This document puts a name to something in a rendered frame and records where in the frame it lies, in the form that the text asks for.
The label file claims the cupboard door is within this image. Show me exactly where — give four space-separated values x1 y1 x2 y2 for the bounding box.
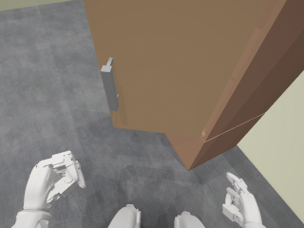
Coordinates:
83 0 270 137

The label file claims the robot left shin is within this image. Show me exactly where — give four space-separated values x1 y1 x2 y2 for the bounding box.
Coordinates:
125 204 135 208

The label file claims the handle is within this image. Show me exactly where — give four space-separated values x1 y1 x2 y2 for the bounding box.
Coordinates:
101 57 119 112

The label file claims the robot left forearm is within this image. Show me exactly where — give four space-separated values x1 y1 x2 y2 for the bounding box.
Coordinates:
11 209 51 228

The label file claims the left robot hand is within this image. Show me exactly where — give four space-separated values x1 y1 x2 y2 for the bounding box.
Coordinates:
23 150 86 212

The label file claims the robot right thigh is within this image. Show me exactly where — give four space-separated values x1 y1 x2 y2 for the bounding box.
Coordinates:
174 214 205 228

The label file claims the right robot hand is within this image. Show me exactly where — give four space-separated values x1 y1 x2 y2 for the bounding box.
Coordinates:
222 172 262 228

